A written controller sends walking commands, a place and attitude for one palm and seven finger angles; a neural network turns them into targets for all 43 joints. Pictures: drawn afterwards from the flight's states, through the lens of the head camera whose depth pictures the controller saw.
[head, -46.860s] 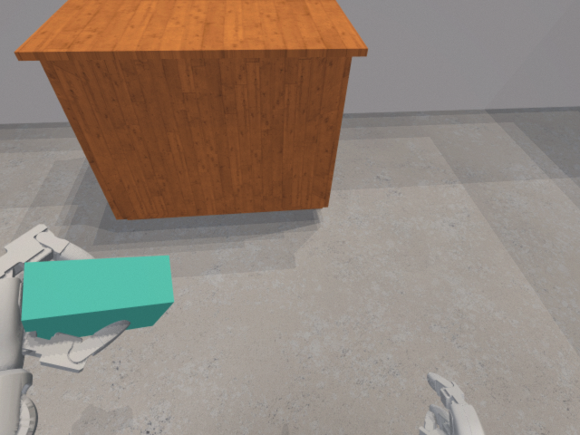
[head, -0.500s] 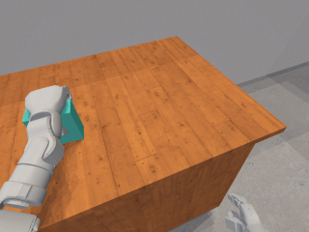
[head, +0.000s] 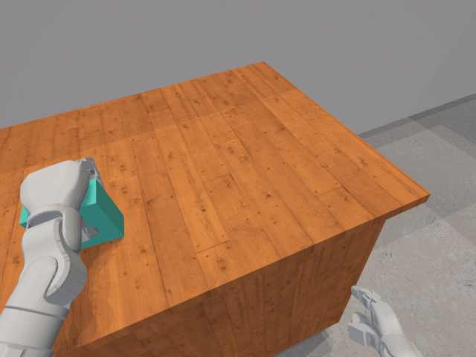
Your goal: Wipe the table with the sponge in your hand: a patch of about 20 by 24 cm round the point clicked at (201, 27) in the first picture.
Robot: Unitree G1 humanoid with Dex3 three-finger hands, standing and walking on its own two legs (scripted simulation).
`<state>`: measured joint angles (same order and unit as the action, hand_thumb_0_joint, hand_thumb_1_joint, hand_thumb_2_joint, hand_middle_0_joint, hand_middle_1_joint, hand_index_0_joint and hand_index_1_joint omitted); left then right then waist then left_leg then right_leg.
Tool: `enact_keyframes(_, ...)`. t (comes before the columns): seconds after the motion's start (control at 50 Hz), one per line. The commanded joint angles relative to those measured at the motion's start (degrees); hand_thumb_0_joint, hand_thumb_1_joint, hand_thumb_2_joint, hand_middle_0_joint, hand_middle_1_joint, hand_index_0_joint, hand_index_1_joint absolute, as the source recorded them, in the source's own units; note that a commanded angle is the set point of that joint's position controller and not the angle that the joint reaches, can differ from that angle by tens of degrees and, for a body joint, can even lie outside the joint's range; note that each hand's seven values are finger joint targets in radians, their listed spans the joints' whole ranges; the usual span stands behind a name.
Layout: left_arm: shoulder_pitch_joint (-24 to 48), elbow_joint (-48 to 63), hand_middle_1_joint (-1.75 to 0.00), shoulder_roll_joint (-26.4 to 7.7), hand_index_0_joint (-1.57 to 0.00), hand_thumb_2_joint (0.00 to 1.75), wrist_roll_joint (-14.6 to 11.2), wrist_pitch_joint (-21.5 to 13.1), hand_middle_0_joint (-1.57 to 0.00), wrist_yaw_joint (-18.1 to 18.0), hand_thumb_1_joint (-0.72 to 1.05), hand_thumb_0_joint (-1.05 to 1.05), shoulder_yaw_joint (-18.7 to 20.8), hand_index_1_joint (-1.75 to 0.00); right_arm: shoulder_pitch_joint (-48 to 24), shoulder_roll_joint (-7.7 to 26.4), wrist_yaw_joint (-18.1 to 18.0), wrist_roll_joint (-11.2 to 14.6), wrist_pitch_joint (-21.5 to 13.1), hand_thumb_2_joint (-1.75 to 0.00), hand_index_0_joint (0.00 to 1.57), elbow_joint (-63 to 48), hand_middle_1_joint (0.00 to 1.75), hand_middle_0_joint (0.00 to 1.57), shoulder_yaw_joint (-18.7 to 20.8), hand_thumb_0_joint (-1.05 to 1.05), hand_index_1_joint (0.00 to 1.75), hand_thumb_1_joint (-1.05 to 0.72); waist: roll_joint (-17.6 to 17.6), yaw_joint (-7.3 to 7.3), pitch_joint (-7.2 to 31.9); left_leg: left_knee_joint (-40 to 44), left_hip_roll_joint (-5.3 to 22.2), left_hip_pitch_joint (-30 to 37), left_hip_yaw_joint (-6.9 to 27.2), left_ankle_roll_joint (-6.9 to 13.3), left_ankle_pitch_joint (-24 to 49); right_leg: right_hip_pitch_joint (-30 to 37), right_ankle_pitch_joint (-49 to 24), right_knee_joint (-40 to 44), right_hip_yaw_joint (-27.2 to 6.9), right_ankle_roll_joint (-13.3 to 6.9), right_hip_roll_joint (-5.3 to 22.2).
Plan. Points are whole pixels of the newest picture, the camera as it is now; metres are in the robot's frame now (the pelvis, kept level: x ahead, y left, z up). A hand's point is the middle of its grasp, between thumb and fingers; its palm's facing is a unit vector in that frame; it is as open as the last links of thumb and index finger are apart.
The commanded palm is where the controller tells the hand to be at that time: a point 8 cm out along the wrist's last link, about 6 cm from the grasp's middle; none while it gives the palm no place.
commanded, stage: wipe back along the first lane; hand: left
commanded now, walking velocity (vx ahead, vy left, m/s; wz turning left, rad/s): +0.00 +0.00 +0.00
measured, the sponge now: (84, 224) +0.29 +0.32 +0.09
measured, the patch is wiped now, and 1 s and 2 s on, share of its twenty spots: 1.00 1.00 1.00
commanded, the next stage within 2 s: lift the sponge slowly off the table in 0.52 s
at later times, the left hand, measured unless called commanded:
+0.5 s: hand (77, 229) +0.24 +0.28 +0.14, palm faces +0.22 -0.11 -0.97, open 9.3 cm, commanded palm +0.19 +0.26 +0.17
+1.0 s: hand (74, 240) +0.22 +0.27 +0.15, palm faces +0.24 -0.16 -0.96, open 9.3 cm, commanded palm +0.17 +0.26 +0.20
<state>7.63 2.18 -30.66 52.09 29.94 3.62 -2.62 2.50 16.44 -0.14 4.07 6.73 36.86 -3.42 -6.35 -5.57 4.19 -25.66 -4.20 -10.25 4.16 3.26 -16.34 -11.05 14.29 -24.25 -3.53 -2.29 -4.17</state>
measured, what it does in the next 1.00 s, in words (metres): stands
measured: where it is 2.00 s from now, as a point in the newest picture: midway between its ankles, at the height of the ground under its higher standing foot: outside the picture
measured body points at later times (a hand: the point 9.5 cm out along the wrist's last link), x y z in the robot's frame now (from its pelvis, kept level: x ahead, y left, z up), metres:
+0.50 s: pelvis -0.01 +0.00 +0.00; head -0.03 -0.04 +0.44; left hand +0.23 +0.28 +0.20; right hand +0.24 -0.20 -0.08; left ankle -0.04 +0.09 -0.74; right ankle -0.02 -0.10 -0.74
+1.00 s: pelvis -0.02 -0.01 +0.00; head -0.05 -0.05 +0.44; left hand +0.20 +0.27 +0.20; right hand +0.23 -0.20 -0.07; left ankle -0.04 +0.09 -0.74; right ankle -0.02 -0.10 -0.74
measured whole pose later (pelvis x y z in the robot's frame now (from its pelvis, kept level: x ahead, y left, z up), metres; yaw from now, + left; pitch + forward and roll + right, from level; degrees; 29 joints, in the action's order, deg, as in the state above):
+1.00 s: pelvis -0.02 -0.01 +0.00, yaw -1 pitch -2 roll +0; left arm -6.0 22.0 -29.1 47.8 34.7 1.3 -2.9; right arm 1.3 15.2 -1.5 3.6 6.5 35.3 -4.3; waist -5.7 -6.9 3.2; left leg -27.7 -3.7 -8.9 2.9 2.7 -16.6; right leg -10.5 14.5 -27.3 -4.4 -2.8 -4.8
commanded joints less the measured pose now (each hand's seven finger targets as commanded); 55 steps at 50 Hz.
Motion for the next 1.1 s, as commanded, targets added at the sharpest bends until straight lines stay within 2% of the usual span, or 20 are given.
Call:
enact_keyframes(0.0, 1.50, 6.64, -1.60, -5.08, -1.20, 1.30, -2.25, 1.16, -1.20, 2.18, 0.10, 0.00, 0.61, -1.60, -11.76, 4.97, -0.44, 0.21, -3.20, -0.90, 0.20, -10.49, 0.30, 0.20, 2.02, 0.00, 0.30, -0.90, 8.04, -0.04, 8.28, 0.87, 2.22, -0.59, -0.06, -0.30, 21.81, 7.40, -23.82, -0.11, -0.01, -1.80, 2.25)
enact_keyframes(0.14, -0.73, 12.13, -1.60, -4.05, -1.20, 1.30, -2.42, 2.83, -1.20, 1.77, 0.10, 0.00, 0.22, -1.60, -12.80, 4.63, -0.46, 0.20, -3.31, -0.90, 0.20, -11.30, 0.30, 0.20, 1.81, 0.00, 0.30, -0.90, 7.47, -0.36, 8.53, 0.35, 2.46, -0.42, 0.11, -0.12, 20.74, 6.34, -21.66, -0.78, -0.20, -1.98, 2.06)
enact_keyframes(0.2, -4.57, 12.98, -1.60, -3.13, -1.20, 1.30, -2.85, 2.98, -1.20, 1.40, 0.10, 0.00, 0.20, -1.60, -13.04, 4.44, -0.35, 0.23, -3.06, -0.90, 0.20, -11.25, 0.30, 0.20, 1.73, 0.00, 0.30, -0.90, 7.63, -0.53, 6.75, 0.86, 2.66, -1.01, 0.31, -0.41, 19.81, 5.87, -20.21, -0.62, -0.20, -1.97, 1.89)
enact_keyframes(0.24, -6.05, 16.49, -1.60, -2.42, -1.20, 1.30, -3.33, 3.15, -1.20, 1.08, 0.10, 0.00, 0.11, -1.60, -13.44, 4.15, -0.21, 0.16, -3.26, -0.90, 0.20, -12.16, 0.30, 0.20, 1.66, 0.00, 0.30, -0.90, 7.90, -1.09, 8.36, 0.43, 2.65, -0.71, 0.26, -0.09, 20.04, 6.57, -20.35, -1.07, 0.04, -1.93, 1.98)
enact_keyframes(0.26, -6.62, 15.17, -1.60, -3.54, -1.20, 1.30, -3.22, 3.26, -1.20, 0.75, 0.10, 0.00, 1.21, -1.60, -13.28, 4.31, -0.41, 0.16, -3.09, -0.90, 0.20, -11.57, 0.30, 0.20, 1.73, 0.00, 0.30, -0.90, 8.46, -0.84, 6.99, 0.54, 2.81, -0.83, 0.26, -0.29, 19.27, 5.67, -19.43, -0.81, -0.49, -1.97, 1.78)
enact_keyframes(0.28, -6.28, 15.79, -1.60, -1.99, -1.20, 1.30, -3.48, 3.40, -1.20, 0.76, 0.10, 0.00, -0.15, -1.60, -13.58, 4.25, -0.42, 0.12, -2.91, -0.90, 0.20, -11.77, 0.30, 0.20, 1.56, 0.00, 0.30, -0.90, 8.59, -0.57, 6.11, 0.89, 2.77, -1.35, 0.29, -0.31, 18.35, 5.31, -18.53, -0.54, -0.17, -1.85, 1.78)
enact_keyframes(0.32, -4.36, 17.71, -1.60, -4.07, -1.20, 1.30, -3.09, 3.76, -1.20, 0.28, 0.10, 0.00, 1.46, -1.60, -14.44, 4.58, -0.79, 0.10, -2.73, -0.90, 0.20, -11.94, 0.30, 0.20, 1.43, 0.00, 0.30, -0.90, 7.11, -0.70, 5.76, 1.49, 2.95, -1.00, 0.66, -0.37, 16.49, 4.36, -15.65, -0.22, -1.30, -2.29, 1.23)
enact_keyframes(0.36, -4.96, 15.90, -1.60, -2.72, -1.20, 1.30, -3.15, 4.16, -1.20, -0.27, 0.10, 0.00, 0.62, -1.60, -13.58, 4.32, -0.97, 0.14, -2.76, -0.90, 0.20, -11.63, 0.30, 0.20, 1.49, 0.00, 0.30, -0.90, 7.40, -0.53, 4.30, 1.53, 3.14, -1.41, 0.54, -0.45, 15.70, 3.33, -13.72, 0.01, -0.09, -2.16, 1.43)
enact_keyframes(0.38, -6.43, 16.95, -1.60, -1.55, -1.20, 1.30, -3.62, 4.13, -1.20, -0.29, 0.10, 0.00, -0.16, -1.60, -13.82, 4.22, -0.83, 0.15, -2.73, -0.90, 0.20, -11.91, 0.30, 0.20, 1.44, 0.00, 0.30, -0.90, 7.12, -0.87, 5.21, 1.61, 3.01, -1.36, 0.49, -0.41, 15.86, 4.30, -14.09, -0.05, 0.16, -2.07, 1.49)
enact_keyframes(0.42, -7.55, 19.95, -1.60, -3.41, -1.20, 1.30, -3.50, 4.16, -1.20, -0.62, 0.10, 0.00, 1.66, -1.60, -14.81, 4.27, -0.82, 0.10, -2.77, -0.90, 0.20, -12.33, 0.30, 0.20, 1.39, 0.00, 0.30, -0.90, 5.67, -1.48, 6.58, 1.66, 2.94, -0.79, 0.75, -0.40, 15.98, 5.06, -14.24, -0.32, -1.40, -2.51, 1.09)
enact_keyframes(0.44, -8.49, 20.01, -1.60, -2.06, -1.20, 1.30, -3.46, 4.27, -1.20, -0.86, 0.10, 0.00, 0.64, -1.60, -14.26, 4.03, -0.72, 0.01, -2.88, -0.90, 0.20, -12.47, 0.30, 0.20, 1.46, 0.00, 0.30, -0.90, 6.70, -1.46, 6.96, 1.03, 2.88, -0.97, 0.37, -0.29, 16.79, 5.35, -15.00, -0.80, -0.33, -2.26, 1.45)
enact_keyframes(0.58, -15.23, 23.69, -1.60, -0.76, -1.20, 1.30, -5.23, 4.38, -1.20, -1.68, 0.10, 0.00, 0.98, -1.60, -14.54, 3.94, -0.24, 0.02, -2.44, -0.90, 0.20, -12.56, 0.30, 0.20, 1.52, 0.00, 0.30, -0.90, 6.77, -1.48, 5.71, 1.12, 3.28, -1.40, 0.47, -0.47, 16.41, 5.31, -15.18, -0.80, -0.51, -2.06, 1.23)
enact_keyframes(0.72, -7.98, 26.32, -1.60, -5.54, -1.20, 1.30, -4.73, 4.65, -1.20, -2.98, 0.10, 0.00, 4.37, -1.60, -15.24, 4.19, -1.44, -0.04, -2.39, -0.90, 0.20, -12.60, 0.30, 0.20, 1.30, 0.00, 0.30, -0.90, 6.26, -1.23, 3.69, 2.02, 3.21, -1.16, 0.99, -0.44, 13.32, 3.60, -10.41, 0.15, -2.44, -2.49, 0.64)
enact_keyframes(0.76, -6.98, 23.75, -1.60, -4.77, -1.20, 1.30, -4.53, 4.82, -1.20, -3.26, 0.10, 0.00, 3.44, -1.60, -14.27, 3.95, -1.85, -0.19, -2.82, -0.90, 0.20, -12.05, 0.30, 0.20, 1.37, 0.00, 0.30, -0.90, 6.05, -1.17, 3.28, 1.87, 3.06, -1.13, 0.66, -0.35, 13.66, 3.40, -10.27, 0.27, -1.49, -2.40, 1.00)
enact_keyframes(0.84, -6.15, 27.41, -1.60, -6.70, -1.20, 1.30, -4.17, 4.61, -1.20, -2.98, 0.10, 0.00, 4.73, -1.60, -14.90, 3.81, -1.80, -0.36, -3.31, -0.90, 0.20, -12.68, 0.30, 0.20, 1.30, 0.00, 0.30, -0.90, 3.87, -2.09, 7.24, 1.56, 2.74, -0.13, 0.80, -0.40, 15.92, 6.16, -12.58, -0.59, -1.77, -2.71, 1.17)
enact_keyframes(0.88, -8.44, 27.13, -1.60, -5.14, -1.20, 1.30, -4.78, 4.60, -1.20, -2.57, 0.10, 0.00, 3.64, -1.60, -15.10, 3.64, -1.72, -0.41, -3.25, -0.90, 0.20, -12.42, 0.30, 0.20, 1.33, 0.00, 0.30, -0.90, 4.48, -1.91, 6.49, 1.52, 2.65, -0.02, 0.64, -0.41, 16.26, 6.22, -13.49, -0.23, -1.85, -2.49, 1.25)
enact_keyframes(0.92, -5.04, 29.19, -1.60, -6.89, -1.20, 1.30, -4.55, 4.47, -1.20, -2.34, 0.10, 0.00, 4.64, -1.60, -15.88, 3.64, -1.79, -0.24, -3.52, -0.90, 0.20, -12.79, 0.30, 0.20, 1.07, 0.00, 0.30, -0.90, 3.15, -1.70, 6.51, 1.94, 2.80, 0.45, 1.16, -0.43, 15.62, 5.70, -12.43, -0.03, -3.11, -2.85, 0.71)
enact_keyframes(1.0, -5.83, 26.68, -1.60, -9.33, -1.20, 1.30, -4.58, 4.48, -1.20, -2.24, 0.10, 0.00, 6.85, -1.60, -14.97, 3.90, -1.94, -0.63, -3.26, -0.90, 0.20, -11.70, 0.30, 0.20, 1.23, 0.00, 0.30, -0.90, 5.59, -1.96, 6.39, 1.58, 2.49, -0.20, 0.80, -0.46, 16.20, 6.61, -13.79, 0.10, -2.71, -2.52, 1.29)
enact_keyframes(1.02, -3.69, 29.09, -1.60, -10.47, -1.20, 1.30, -4.37, 4.35, -1.20, -2.17, 0.10, 0.00, 7.50, -1.60, -16.07, 3.83, -2.01, -0.47, -3.56, -0.90, 0.20, -12.38, 0.30, 0.20, 0.96, 0.00, 0.30, -0.90, 4.17, -2.07, 7.08, 1.84, 2.48, 0.47, 1.13, -0.36, 15.95, 6.58, -13.28, 0.19, -3.97, -2.89, 0.92)
enact_keyframes(1.08, -4.65, 27.52, -1.60, -10.08, -1.20, 1.30, -4.44, 4.29, -1.20, -2.05, 0.10, 0.00, 7.28, -1.60, -15.08, 3.73, -1.99, -0.67, -3.72, -0.90, 0.20, -11.61, 0.30, 0.20, 1.20, 0.00, 0.30, -0.90, 4.03, -2.02, 6.92, 1.26, 2.31, 0.47, 0.78, -0.49, 17.72, 7.00, -15.56, -0.01, -3.09, -2.71, 1.33)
